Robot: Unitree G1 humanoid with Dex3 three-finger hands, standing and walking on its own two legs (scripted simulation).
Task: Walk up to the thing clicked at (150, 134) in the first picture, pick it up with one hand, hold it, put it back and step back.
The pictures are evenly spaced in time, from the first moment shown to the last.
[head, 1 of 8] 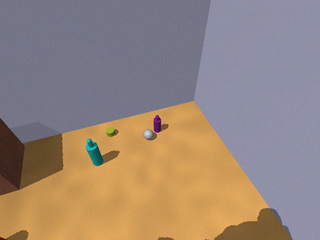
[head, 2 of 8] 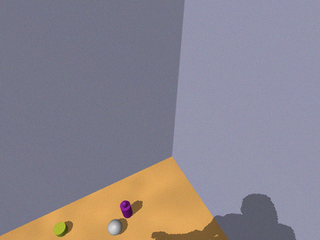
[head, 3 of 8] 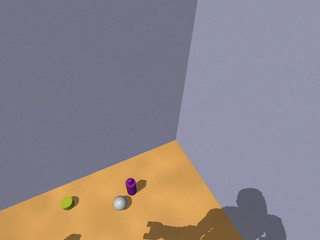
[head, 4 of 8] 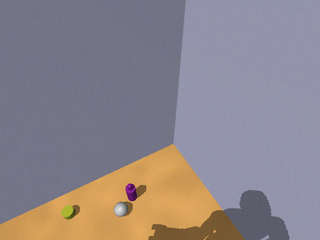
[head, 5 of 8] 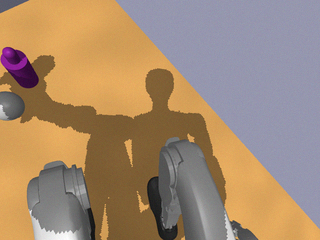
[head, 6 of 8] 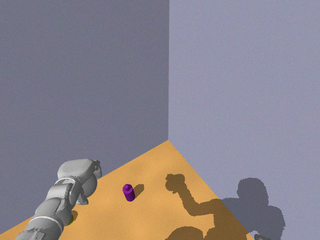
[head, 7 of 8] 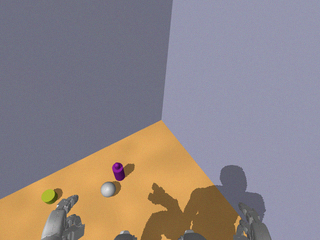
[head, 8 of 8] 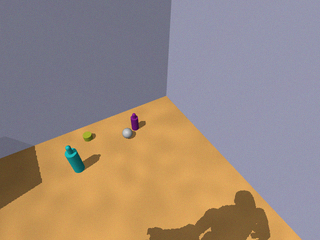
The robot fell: no
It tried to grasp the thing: yes
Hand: left
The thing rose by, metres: 0.68
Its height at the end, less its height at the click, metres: +0.00
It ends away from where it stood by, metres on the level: 0.00
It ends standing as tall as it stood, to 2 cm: yes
